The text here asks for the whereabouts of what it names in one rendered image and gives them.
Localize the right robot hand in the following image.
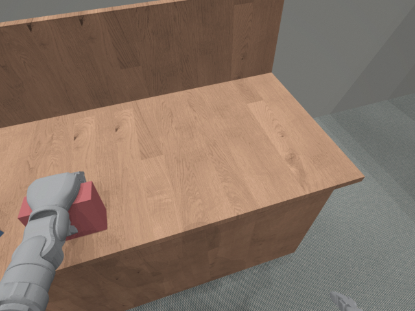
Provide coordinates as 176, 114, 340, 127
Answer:
330, 291, 363, 311

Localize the table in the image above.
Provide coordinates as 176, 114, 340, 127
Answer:
0, 0, 365, 311

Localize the sponge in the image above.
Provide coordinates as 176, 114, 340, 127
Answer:
18, 181, 107, 241

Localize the left robot hand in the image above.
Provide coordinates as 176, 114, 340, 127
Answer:
27, 171, 86, 236

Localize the left robot forearm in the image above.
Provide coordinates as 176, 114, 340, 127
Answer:
0, 205, 69, 311

